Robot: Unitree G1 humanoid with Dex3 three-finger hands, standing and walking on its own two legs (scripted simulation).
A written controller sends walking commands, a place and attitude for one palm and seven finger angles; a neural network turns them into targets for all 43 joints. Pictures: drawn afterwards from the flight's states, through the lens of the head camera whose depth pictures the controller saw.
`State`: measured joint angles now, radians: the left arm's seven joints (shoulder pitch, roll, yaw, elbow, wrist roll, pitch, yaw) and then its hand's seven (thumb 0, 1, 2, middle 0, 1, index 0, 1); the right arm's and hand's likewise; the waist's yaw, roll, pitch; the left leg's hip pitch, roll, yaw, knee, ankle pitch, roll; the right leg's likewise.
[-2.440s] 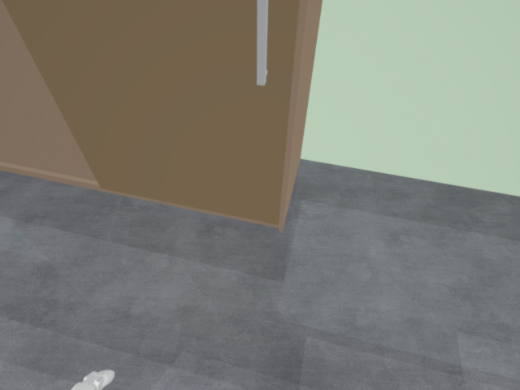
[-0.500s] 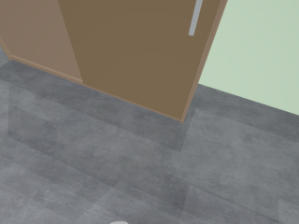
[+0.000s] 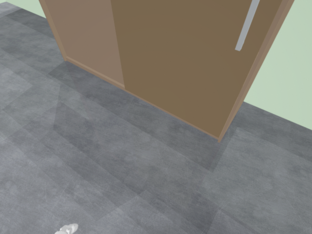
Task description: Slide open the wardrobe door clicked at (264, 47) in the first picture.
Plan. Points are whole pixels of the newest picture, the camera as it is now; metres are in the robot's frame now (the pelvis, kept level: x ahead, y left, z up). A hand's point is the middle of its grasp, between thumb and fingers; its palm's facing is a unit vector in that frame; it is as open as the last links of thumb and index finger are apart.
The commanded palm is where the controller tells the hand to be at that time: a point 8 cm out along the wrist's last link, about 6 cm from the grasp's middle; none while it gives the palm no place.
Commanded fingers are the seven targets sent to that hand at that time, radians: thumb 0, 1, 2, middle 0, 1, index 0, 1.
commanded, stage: walk to a spot facing it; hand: right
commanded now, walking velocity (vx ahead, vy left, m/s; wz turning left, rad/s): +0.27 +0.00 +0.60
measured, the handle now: (251, 16) +0.89 -0.39 +0.15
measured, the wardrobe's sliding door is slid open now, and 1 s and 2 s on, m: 0.00 0.00 0.00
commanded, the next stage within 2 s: turn to face it in 1.32 s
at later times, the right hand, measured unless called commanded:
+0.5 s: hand (206, 205) +0.24 -0.16 -0.19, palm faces -0.35 +0.93 -0.11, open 7.4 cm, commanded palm none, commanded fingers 0.00 -0.90 -0.90 0.20 0.30 0.20 0.30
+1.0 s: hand (179, 151) +0.43 -0.08 -0.16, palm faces -0.48 +0.84 -0.24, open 7.3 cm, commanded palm none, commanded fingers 0.00 -0.90 -0.90 0.20 0.30 0.20 0.30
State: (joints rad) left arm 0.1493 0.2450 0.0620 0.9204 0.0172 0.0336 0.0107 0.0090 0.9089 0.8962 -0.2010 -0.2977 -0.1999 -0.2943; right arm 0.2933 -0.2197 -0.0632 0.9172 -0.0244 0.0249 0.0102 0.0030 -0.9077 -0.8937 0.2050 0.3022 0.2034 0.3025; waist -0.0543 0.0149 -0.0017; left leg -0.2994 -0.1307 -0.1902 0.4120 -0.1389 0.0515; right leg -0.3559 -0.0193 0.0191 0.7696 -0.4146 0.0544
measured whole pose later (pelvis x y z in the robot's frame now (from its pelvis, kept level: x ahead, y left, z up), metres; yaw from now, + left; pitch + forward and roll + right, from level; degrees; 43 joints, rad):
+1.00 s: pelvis +0.30 +0.07 +0.00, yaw +35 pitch +2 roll +0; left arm 0.08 0.18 0.05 0.86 0.03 -0.03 -0.01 0.01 0.91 0.90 -0.20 -0.30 -0.20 -0.29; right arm 0.31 -0.21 -0.07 0.96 -0.02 -0.05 0.01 0.00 -0.92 -0.89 0.20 0.30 0.20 0.30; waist -0.04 -0.01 0.03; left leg -0.19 -0.09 -0.04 0.46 -0.30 0.08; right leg -0.60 -0.15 -0.02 0.88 -0.22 0.08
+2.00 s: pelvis +0.45 +0.09 -0.03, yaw +39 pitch -1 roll +2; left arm 0.27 0.17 0.08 0.95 0.02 0.04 -0.02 0.01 0.91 0.90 -0.20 -0.30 -0.20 -0.29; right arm 0.14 -0.18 -0.07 0.94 -0.02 0.03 -0.03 -0.01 -0.91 -0.89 0.21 0.30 0.21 0.30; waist 0.05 0.03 0.04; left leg -0.29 0.20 0.27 0.73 -0.38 -0.07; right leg -0.38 -0.08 -0.13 0.75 -0.35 0.02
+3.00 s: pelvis +0.39 +0.09 -0.01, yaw +4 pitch +1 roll -1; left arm 0.15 0.26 0.08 0.93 0.02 0.08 -0.03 0.01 0.91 0.90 -0.20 -0.30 -0.20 -0.29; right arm 0.26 -0.19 -0.04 0.91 -0.03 0.01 -0.01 0.00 -0.91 -0.89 0.21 0.30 0.20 0.30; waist -0.02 0.01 0.09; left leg -0.23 0.17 0.25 0.57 -0.32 -0.04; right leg -0.34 -0.05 -0.07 0.76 -0.42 0.07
